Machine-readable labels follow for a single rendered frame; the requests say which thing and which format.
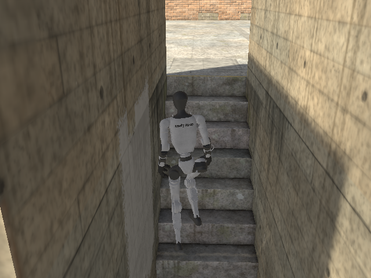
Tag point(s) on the robot left forearm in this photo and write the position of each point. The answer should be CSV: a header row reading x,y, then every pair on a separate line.
x,y
162,156

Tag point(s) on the robot right forearm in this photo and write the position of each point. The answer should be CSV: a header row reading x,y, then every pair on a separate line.
x,y
207,149

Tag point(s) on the robot right shin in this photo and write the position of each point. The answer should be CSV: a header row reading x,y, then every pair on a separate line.
x,y
193,199

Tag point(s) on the robot right hand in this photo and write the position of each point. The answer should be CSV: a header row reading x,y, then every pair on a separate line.
x,y
208,159

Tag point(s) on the robot left hand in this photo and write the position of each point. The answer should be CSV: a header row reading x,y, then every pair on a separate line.
x,y
164,168

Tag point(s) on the right robot foot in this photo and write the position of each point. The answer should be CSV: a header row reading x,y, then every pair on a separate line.
x,y
196,220

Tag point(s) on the robot left upper arm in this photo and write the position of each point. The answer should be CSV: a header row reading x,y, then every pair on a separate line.
x,y
164,124

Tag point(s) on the robot right upper arm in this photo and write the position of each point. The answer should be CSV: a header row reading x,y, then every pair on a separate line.
x,y
203,129

